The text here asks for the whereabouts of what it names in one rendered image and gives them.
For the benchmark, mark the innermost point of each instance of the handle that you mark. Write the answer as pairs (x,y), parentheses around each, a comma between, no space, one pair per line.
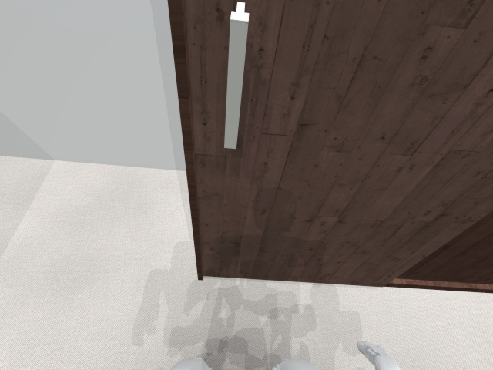
(237,50)

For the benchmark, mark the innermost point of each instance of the robot right hand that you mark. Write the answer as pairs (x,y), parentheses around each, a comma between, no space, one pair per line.
(377,356)

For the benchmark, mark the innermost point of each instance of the wardrobe door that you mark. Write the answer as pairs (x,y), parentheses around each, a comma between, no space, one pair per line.
(365,138)
(467,258)

